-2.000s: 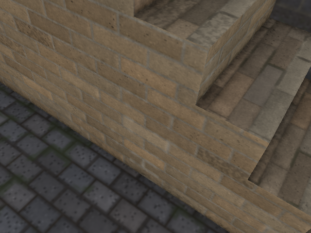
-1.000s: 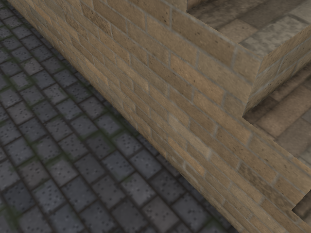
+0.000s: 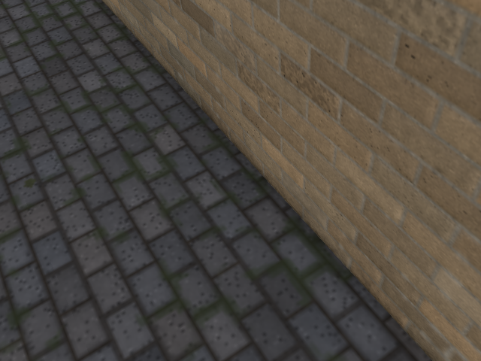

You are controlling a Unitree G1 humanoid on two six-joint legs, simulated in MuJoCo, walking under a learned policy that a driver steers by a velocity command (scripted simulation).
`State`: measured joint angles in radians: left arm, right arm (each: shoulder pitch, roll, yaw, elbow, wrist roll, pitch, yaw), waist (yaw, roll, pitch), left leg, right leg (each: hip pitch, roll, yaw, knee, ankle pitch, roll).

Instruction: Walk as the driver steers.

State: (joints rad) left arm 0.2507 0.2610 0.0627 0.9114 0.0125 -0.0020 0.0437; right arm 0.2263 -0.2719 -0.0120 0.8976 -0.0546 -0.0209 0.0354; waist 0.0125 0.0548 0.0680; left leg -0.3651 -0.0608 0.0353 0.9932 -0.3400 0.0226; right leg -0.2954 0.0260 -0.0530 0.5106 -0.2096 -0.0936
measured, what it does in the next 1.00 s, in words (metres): walks ahead, turning right: left foot, then right foot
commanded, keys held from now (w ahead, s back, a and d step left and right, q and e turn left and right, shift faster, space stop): w+e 1.00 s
